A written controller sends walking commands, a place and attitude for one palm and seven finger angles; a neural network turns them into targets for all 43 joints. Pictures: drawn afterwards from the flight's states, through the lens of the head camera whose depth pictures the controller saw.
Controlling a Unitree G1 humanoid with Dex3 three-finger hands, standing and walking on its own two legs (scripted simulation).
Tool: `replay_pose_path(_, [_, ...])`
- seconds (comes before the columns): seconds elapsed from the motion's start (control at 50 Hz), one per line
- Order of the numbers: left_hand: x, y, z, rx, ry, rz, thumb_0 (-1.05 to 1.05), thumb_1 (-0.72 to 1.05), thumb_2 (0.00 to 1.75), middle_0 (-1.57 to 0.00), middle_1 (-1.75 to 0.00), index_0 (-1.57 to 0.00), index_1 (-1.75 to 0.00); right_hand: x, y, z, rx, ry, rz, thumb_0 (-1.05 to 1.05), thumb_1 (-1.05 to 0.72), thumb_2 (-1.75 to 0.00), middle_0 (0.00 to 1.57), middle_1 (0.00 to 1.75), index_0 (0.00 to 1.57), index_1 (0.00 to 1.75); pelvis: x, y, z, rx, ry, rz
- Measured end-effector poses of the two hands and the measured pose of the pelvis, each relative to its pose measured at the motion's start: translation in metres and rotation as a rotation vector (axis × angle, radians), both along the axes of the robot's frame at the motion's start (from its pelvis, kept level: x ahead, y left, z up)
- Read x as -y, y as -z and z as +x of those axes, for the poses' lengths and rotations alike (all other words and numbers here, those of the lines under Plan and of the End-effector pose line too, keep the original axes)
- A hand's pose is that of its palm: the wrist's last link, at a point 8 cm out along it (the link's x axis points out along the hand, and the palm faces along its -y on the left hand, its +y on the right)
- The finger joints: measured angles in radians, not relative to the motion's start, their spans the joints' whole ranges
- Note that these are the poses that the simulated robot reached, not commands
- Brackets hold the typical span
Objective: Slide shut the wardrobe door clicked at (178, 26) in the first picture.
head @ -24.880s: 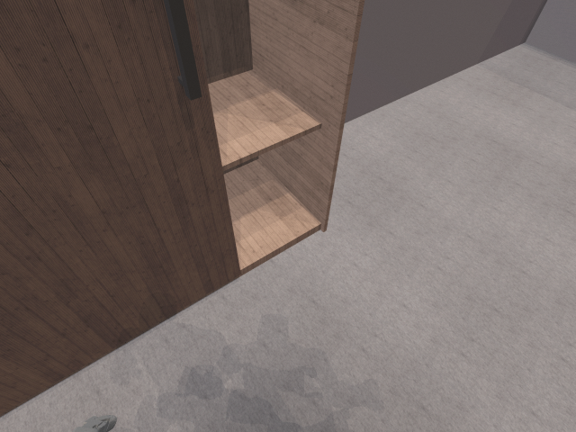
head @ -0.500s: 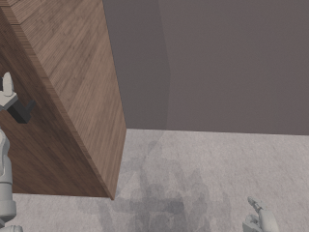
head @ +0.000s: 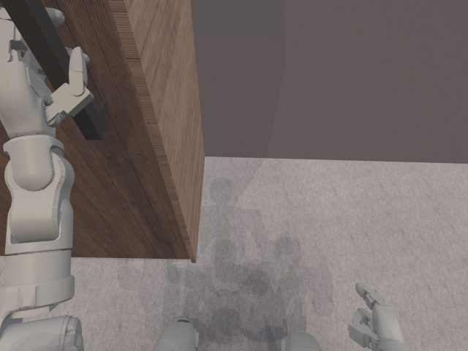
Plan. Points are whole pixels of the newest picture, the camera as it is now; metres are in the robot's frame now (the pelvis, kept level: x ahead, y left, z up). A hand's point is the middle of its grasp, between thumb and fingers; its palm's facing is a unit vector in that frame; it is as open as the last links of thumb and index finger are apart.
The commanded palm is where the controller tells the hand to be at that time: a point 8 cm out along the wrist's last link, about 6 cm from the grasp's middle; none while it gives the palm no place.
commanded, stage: stop walking and hold the door there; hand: left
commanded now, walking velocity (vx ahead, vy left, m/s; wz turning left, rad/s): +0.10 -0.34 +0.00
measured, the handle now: (51, 28) +0.42 +0.24 +0.28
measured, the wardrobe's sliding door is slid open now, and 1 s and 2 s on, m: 0.00 0.00 0.00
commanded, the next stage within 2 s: loosen the grip on the handle in 1.34 s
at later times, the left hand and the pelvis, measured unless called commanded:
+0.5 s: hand (79, 84) +0.38 +0.21 +0.24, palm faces +0.19 -0.98 -0.06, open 6.0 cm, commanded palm +0.35 +0.24 +0.23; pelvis +0.00 +0.05 +0.04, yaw -2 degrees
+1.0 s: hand (78, 85) +0.38 +0.21 +0.24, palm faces +0.23 -0.96 -0.12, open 6.1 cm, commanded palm +0.35 +0.24 +0.23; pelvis +0.00 +0.04 +0.04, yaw -4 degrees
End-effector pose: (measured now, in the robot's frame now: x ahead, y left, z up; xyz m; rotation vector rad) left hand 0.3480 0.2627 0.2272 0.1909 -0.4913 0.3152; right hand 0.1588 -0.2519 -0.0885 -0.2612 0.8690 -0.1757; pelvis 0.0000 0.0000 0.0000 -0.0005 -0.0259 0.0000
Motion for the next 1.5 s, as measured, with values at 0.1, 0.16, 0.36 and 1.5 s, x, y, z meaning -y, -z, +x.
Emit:
replay_pose_path(0.1, [0.001, 0.000, 0.000, -0.010, 0.037, -0.046, -0.11, 0.66, 0.81, -0.46, -1.40, -0.18, -1.34, -0.051, 0.003, -0.010, -0.048, -0.041, 0.100, 0.01, -0.91, -0.90, 0.19, 0.30, 0.20, 0.30, -0.011, -0.013, -0.002, -0.001, 0.006, 0.008])
replay_pose_path(0.16, [0.002, -0.002, 0.000, -0.038, 0.040, -0.030, -0.11, 0.67, 0.81, -0.46, -1.40, -0.18, -1.35, -0.076, 0.007, -0.009, -0.058, -0.087, 0.159, 0.01, -0.90, -0.90, 0.20, 0.30, 0.20, 0.30, -0.018, -0.018, 0.000, 0.004, 0.008, -0.014])
replay_pose_path(0.36, [-0.001, -0.006, 0.002, -0.082, 0.156, -0.065, -0.05, 0.71, 0.79, -0.46, -1.40, -0.29, -1.38, -0.100, -0.029, 0.016, 0.035, -0.090, 0.111, 0.01, -0.90, -0.90, 0.20, 0.30, 0.21, 0.30, -0.050, -0.034, 0.006, -0.011, 0.021, -0.019])
replay_pose_path(1.5, [-0.009, -0.013, 0.007, -0.164, 0.189, 0.032, -0.08, 0.59, 0.76, -0.46, -1.40, -0.24, -1.39, -0.089, -0.046, 0.004, 0.087, -0.029, 0.073, 0.01, -0.90, -0.90, 0.20, 0.30, 0.21, 0.30, -0.060, -0.040, 0.004, -0.033, 0.052, -0.005])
